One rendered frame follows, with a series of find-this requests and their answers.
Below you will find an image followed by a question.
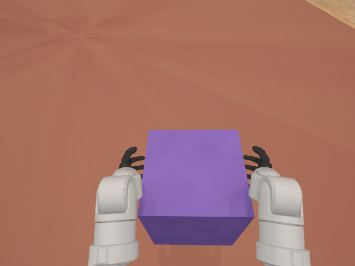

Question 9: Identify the robot right hand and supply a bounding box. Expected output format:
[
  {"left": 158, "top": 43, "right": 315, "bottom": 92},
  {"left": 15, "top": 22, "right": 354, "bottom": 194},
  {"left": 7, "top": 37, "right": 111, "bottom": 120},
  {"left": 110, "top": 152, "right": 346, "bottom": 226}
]
[{"left": 243, "top": 146, "right": 272, "bottom": 187}]

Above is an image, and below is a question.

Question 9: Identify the right robot forearm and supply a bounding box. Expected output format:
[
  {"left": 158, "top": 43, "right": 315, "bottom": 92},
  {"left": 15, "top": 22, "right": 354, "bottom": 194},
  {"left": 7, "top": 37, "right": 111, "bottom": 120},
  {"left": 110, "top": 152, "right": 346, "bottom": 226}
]
[{"left": 248, "top": 167, "right": 311, "bottom": 266}]

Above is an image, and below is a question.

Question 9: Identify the carton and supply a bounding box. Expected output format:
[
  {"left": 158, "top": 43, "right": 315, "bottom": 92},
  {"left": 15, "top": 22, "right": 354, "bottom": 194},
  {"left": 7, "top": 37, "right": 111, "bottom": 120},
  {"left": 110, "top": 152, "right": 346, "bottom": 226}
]
[{"left": 138, "top": 130, "right": 255, "bottom": 245}]

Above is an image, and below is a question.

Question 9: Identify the left robot forearm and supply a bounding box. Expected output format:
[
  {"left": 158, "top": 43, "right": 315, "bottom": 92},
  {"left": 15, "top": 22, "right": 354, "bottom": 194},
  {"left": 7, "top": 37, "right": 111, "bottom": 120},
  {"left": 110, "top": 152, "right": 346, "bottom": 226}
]
[{"left": 88, "top": 167, "right": 143, "bottom": 266}]

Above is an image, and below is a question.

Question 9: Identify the robot left hand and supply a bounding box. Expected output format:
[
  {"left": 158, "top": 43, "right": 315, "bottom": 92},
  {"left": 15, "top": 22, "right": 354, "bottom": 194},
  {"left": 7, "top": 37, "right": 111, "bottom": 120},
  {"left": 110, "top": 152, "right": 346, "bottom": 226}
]
[{"left": 119, "top": 147, "right": 145, "bottom": 178}]

